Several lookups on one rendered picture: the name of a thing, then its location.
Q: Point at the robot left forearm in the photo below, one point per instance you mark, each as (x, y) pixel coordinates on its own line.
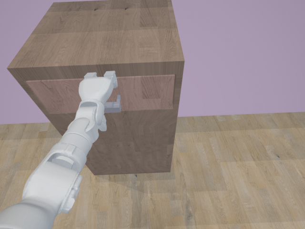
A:
(72, 149)

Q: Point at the drawer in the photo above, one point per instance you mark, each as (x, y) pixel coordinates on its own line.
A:
(137, 93)

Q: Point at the cabinet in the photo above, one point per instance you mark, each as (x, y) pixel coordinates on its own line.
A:
(130, 37)

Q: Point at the robot left upper arm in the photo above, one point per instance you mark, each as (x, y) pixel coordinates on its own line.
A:
(52, 191)

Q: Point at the robot left hand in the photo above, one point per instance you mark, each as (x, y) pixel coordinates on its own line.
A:
(98, 88)

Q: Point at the handle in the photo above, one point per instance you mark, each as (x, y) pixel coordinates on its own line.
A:
(113, 107)

